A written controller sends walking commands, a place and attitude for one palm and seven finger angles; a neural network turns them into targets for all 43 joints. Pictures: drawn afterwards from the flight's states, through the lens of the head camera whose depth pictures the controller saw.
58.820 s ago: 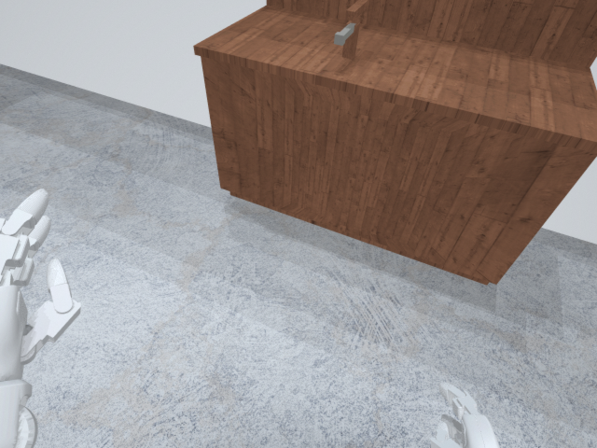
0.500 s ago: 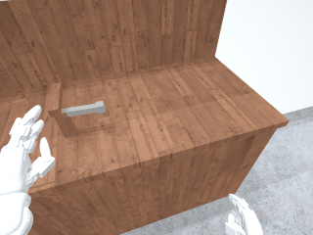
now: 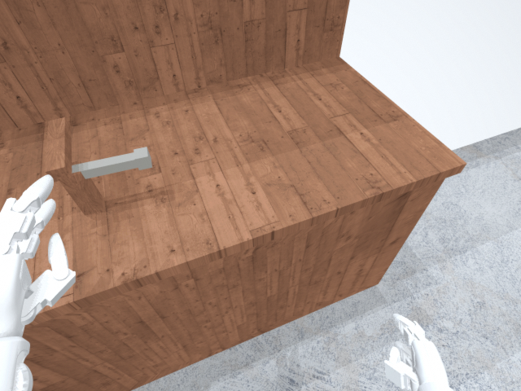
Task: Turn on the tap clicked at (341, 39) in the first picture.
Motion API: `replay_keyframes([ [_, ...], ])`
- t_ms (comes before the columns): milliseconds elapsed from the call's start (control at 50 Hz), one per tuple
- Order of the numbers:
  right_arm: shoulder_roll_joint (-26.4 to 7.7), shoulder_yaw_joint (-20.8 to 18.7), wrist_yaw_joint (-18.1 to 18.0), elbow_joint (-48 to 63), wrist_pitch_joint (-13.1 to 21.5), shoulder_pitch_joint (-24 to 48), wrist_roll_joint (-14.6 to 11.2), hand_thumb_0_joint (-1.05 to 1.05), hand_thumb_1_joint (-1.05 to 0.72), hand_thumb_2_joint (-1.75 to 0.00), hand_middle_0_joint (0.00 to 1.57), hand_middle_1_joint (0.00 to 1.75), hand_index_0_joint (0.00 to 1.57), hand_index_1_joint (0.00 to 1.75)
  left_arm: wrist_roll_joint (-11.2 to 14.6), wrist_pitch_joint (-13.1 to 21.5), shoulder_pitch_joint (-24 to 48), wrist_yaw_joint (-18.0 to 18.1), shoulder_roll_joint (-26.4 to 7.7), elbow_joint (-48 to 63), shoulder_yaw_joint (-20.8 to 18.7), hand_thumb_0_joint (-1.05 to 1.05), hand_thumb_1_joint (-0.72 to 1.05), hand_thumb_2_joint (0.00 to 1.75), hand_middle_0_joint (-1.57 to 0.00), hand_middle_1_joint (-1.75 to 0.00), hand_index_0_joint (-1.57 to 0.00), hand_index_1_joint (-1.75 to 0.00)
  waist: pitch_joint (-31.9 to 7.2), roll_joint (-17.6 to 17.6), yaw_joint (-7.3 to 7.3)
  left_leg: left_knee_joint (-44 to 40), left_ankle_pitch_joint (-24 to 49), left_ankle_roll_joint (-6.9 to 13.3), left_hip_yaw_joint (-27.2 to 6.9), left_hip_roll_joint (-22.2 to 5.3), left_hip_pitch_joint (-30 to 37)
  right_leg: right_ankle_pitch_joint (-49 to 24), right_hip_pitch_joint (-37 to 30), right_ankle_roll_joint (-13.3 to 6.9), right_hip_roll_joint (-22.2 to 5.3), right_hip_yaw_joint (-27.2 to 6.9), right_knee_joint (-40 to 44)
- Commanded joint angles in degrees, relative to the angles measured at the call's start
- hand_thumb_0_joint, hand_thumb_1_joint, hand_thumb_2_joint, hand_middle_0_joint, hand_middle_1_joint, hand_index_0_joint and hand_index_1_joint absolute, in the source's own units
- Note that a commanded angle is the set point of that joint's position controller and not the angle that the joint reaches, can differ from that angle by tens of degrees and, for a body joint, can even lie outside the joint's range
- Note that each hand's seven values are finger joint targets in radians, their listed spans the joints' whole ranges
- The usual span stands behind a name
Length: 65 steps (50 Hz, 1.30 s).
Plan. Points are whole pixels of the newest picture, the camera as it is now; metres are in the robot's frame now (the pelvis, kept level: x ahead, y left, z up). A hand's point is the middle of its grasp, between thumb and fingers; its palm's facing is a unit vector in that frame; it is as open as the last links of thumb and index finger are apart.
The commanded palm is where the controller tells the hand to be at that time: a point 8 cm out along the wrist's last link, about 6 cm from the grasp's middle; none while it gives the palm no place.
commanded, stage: step back with the hand held close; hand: left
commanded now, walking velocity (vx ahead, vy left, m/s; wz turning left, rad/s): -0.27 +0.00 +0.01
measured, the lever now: (143, 158) +0.48 +0.26 +0.07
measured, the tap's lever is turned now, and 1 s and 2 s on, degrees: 86 86 86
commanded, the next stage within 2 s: stop stepping back and stand still in 1.02 s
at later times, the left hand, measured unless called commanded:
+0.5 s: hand (25, 321) +0.16 +0.26 +0.15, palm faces +0.42 -0.80 -0.42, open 7.4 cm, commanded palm +0.10 +0.29 +0.17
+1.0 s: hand out of the picture +0.07 +0.22 +0.16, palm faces +0.37 -0.85 -0.37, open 7.4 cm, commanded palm +0.01 +0.26 +0.17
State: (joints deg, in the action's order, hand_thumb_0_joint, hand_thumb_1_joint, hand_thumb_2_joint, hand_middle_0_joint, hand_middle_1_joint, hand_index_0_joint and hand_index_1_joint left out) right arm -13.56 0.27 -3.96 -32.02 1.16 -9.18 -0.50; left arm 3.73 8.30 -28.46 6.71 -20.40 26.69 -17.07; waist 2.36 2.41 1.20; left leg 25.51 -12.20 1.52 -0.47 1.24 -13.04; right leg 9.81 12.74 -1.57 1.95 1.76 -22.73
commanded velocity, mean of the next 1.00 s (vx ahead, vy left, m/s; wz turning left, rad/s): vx -0.34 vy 0.00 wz -0.02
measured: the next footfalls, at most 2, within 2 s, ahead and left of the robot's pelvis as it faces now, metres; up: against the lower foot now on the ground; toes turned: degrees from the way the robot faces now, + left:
right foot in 0.98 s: -0.12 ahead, -0.14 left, +0.00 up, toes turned +2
left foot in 1.22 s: -0.17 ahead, +0.10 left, +0.00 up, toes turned +3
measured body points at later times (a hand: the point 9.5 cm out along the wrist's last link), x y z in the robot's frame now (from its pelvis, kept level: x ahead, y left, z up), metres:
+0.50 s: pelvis -0.05 +0.01 -0.01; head -0.02 +0.01 +0.44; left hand +0.13 +0.30 +0.17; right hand +0.13 -0.21 -0.10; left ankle +0.01 +0.10 -0.74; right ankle -0.01 -0.10 -0.74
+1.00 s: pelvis -0.15 -0.01 -0.01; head -0.12 +0.00 +0.44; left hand +0.04 +0.26 +0.18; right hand +0.06 -0.21 -0.09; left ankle -0.03 +0.11 -0.74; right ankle -0.16 -0.14 -0.75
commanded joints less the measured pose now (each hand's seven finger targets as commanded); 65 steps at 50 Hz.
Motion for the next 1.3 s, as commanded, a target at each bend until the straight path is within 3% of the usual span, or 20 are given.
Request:
replay_keyframes([
  [0,-5.6,-2.7,-0.7,9.6,2.5,5.4,-0.1,0.0,-0.9,-0.9,0.2,0.3,0.2,0.3,-0.2,3.7,1.8,1.9,-10.6,13.2,-8.6,0.0,0.9,0.9,-0.2,-0.3,-0.2,-0.3,-11.0,0.1,-0.04,-1.2,13.9,0.4,-6.1,-6.7,1.6,-12.8,-2.2,0.6,-7.6,-5.5,0.0],
  [140,-6.1,-3.0,-0.7,9.3,3.4,4.2,-0.4,0.0,-0.9,-0.9,0.2,0.3,0.2,0.3,-0.9,4.1,1.9,3.1,-10.5,14.4,-8.4,0.0,0.9,0.9,-0.2,-0.3,-0.2,-0.3,-7.7,-2.0,-0.79,0.8,-7.4,0.9,-6.9,-5.7,-4.3,3.2,3.9,-0.6,-8.9,-7.7,3.0],
  [280,-6.8,-2.5,-1.1,9.5,4.5,4.7,0.2,0.0,-0.9,-0.9,0.2,0.3,0.2,0.3,-2.5,4.6,3.6,3.9,-10.1,16.6,-9.4,0.0,0.9,0.9,-0.2,-0.3,-0.2,-0.3,-7.0,8.2,-0.44,-13.6,-21.1,3.5,-16.0,-11.7,-18.5,5.2,-5.6,2.0,-1.8,-3.6,-10.6],
  [360,-6.3,-3.1,-0.8,9.5,5.1,4.2,0.2,0.0,-0.9,-0.9,0.2,0.3,0.2,0.3,-3.1,4.2,2.5,3.3,-10.3,14.4,-10.2,0.0,0.9,0.9,-0.2,-0.3,-0.2,-0.3,-7.6,3.2,-0.22,-10.1,-13.7,4.4,-15.0,-11.9,-16.7,1.4,-5.5,2.1,-1.5,-4.9,-11.3],
  [420,-5.6,-2.9,-0.3,8.5,4.9,3.6,0.2,0.0,-0.9,-0.9,0.2,0.3,0.2,0.3,-2.4,4.2,2.7,2.8,-8.6,14.9,-7.9,0.0,0.9,0.9,-0.2,-0.3,-0.2,-0.3,-9.1,-1.7,-0.65,-2.2,-3.8,2.1,-10.1,-8.8,-10.4,-6.2,-1.7,0.8,-4.8,-7.7,-4.5],
  [500,-4.6,-3.4,0.3,7.6,4.1,2.5,-0.4,0.0,-0.9,-0.9,0.2,0.3,0.2,0.3,-1.4,4.4,2.6,3.2,-10.3,18.1,-8.0,0.0,0.9,0.9,-0.2,-0.3,-0.2,-0.3,-11.1,-8.6,-1.83,16.1,-5.7,-1.5,-2.9,-2.7,-2.6,-4.6,9.2,-5.6,-16.7,-17.1,4.9],
  [540,-3.6,-3.1,0.5,7.7,3.8,3.0,-0.2,0.0,-0.9,-0.9,0.2,0.3,0.2,0.3,-1.0,4.4,1.0,3.5,-11.4,18.9,-9.4,0.0,0.9,0.9,-0.2,-0.3,-0.2,-0.3,-11.5,-8.8,-2.01,18.8,-4.2,-1.8,-2.4,-2.4,-2.4,-12.6,9.3,-6.3,-18.4,-15.1,3.6],
  [600,-4.2,-3.1,-0.2,8.0,3.4,4.7,0.0,0.0,-0.9,-0.9,0.2,0.3,0.2,0.3,-0.9,4.7,-0.8,3.7,-12.5,19.7,-11.7,0.0,0.9,0.9,-0.2,-0.3,-0.2,-0.3,-10.5,-0.7,-1.43,3.6,7.3,-0.4,-6.3,-7.1,-4.5,-14.7,5.9,-1.7,-11.2,-9.3,-4.5],
  [660,-4.5,-3.0,-0.7,8.5,4.4,5.5,0.9,0.0,-0.9,-0.9,0.2,0.3,0.2,0.3,-1.2,5.4,-0.7,3.6,-13.2,21.8,-12.8,0.0,0.9,0.9,-0.2,-0.3,-0.2,-0.3,-14.3,12.1,-0.62,-7.6,16.8,3.3,-16.1,-15.7,-5.1,6.2,4.1,2.3,-1.3,-3.6,-19.3],
  [700,-4.0,-3.5,-0.2,6.9,6.1,3.0,1.7,0.0,-0.9,-0.9,0.2,0.3,0.2,0.3,-1.4,5.3,2.0,3.4,-11.0,21.7,-10.9,0.0,0.9,0.9,-0.2,-0.3,-0.2,-0.3,-13.6,9.0,-0.76,-8.4,19.9,6.3,-18.3,-19.8,-1.4,17.8,10.8,2.1,-0.3,-6.8,-32.2],
  [760,-4.5,-3.6,0.5,5.4,7.5,2.0,0.7,0.0,-0.9,-0.9,0.2,0.3,0.2,0.3,-1.2,3.3,3.4,3.6,-8.0,19.6,-7.5,0.0,0.9,0.9,-0.2,-0.3,-0.2,-0.3,-14.3,4.8,-0.52,-4.6,32.4,5.5,-11.6,-17.8,10.7,16.2,15.2,2.8,-1.2,-5.1,-25.6],
  [860,-5.7,-2.7,0.8,5.6,6.8,5.1,1.0,0.0,-0.9,-0.9,0.2,0.3,0.2,0.3,-1.6,0.9,6.1,3.0,-8.6,18.8,-6.3,0.0,0.9,0.9,-0.2,-0.3,-0.2,-0.3,-9.8,11.3,-0.52,-10.7,6.0,4.1,-10.5,-15.4,-0.4,11.5,5.2,2.3,0.6,-3.3,-12.7],
  [920,-5.4,-2.6,0.7,6.5,6.2,5.7,0.7,0.0,-0.9,-0.9,0.2,0.3,0.2,0.3,-0.8,2.0,4.2,2.1,-9.7,19.5,-7.9,0.0,0.9,0.9,-0.2,-0.3,-0.2,-0.3,-11.5,7.9,0.5,-6.6,-5.2,1.3,-7.3,-11.8,-3.0,1.9,-0.5,1.6,0.1,-2.0,2.6],
  [980,-3.3,-3.2,0.6,6.8,5.0,4.7,-0.7,0.0,-0.9,-0.9,0.2,0.3,0.2,0.3,-0.1,3.9,4.5,1.4,-11.9,20.4,-8.3,0.0,0.9,0.9,-0.2,-0.3,-0.2,-0.3,-11.8,-16.4,0.0,26.0,-10.4,-4.9,2.9,0.1,-2.7,-8.3,11.1,-7.2,-19.1,-16.7,11.5],
  [1000,-3.8,-3.7,0.7,7.3,4.8,5.0,-0.8,0.0,-0.9,-0.9,0.2,0.3,0.2,0.3,-0.5,3.7,2.5,1.3,-12.2,20.3,-9.4,0.0,0.9,0.9,-0.2,-0.3,-0.2,-0.3,-12.1,-18.1,0.62,36.8,-14.4,-4.6,0.2,0.3,-8.0,-19.8,9.9,-9.5,-20.7,-16.6,9.3],
  [1080,-1.1,-1.0,0.2,7.8,3.3,7.2,0.5,0.0,-0.9,-0.9,0.2,0.3,0.2,0.3,-0.8,4.2,0.7,1.5,-11.0,17.5,-10.3,0.0,0.9,0.9,-0.2,-0.3,-0.2,-0.3,-9.8,-7.1,-1.71,21.1,-13.5,-3.5,0.0,-3.5,-11.1,-33.5,1.5,-5.5,-16.3,-9.4,-0.2],
  [1140,-3.7,-2.9,-0.7,7.6,3.6,2.5,-0.3,0.0,-0.9,-0.9,0.2,0.3,0.2,0.3,-0.9,4.1,-1.0,3.2,-10.1,16.9,-10.6,0.0,0.9,0.9,-0.2,-0.3,-0.2,-0.3,-15.3,-4.7,-2.64,-1.0,0.1,-1.9,2.1,-3.0,1.4,-15.8,0.5,-1.9,-12.9,-10.0,-3.5],
  [1200,-7.6,-4.1,-1.0,9.3,5.5,2.6,-1.9,0.0,-0.9,-0.9,0.2,0.3,0.2,0.3,-0.1,3.0,-0.7,3.7,-9.9,18.4,-8.6,0.0,0.9,0.9,-0.2,-0.3,-0.2,-0.3,-11.8,6.3,-0.87,-6.2,11.5,3.3,-9.9,-14.8,4.6,8.2,6.9,2.4,-1.8,-3.3,-10.7],
  [1240,-5.5,-2.9,-1.0,8.6,7.1,2.0,-0.7,0.0,-0.9,-0.9,0.2,0.3,0.2,0.3,-0.5,2.7,-0.4,3.8,-10.0,18.8,-9.4,0.0,0.9,0.9,-0.2,-0.3,-0.2,-0.3,-7.7,12.8,-2.19,-12.9,-4.3,4.6,-14.9,-14.3,-2.6,14.5,7.4,2.5,-1.1,-2.4,-16.9],
  [1280,-5.6,-2.8,-0.6,7.1,8.5,1.2,-0.7,0.0,-0.9,-0.9,0.2,0.3,0.2,0.3,-1.3,2.9,1.9,4.2,-9.5,19.9,-8.1,0.0,0.9,0.9,-0.2,-0.3,-0.2,-0.3,-6.3,8.9,-2.3,-10.7,-6.6,5.1,-13.1,-13.4,-2.8,10.9,5.6,2.5,-1.8,-2.7,-13.5],
])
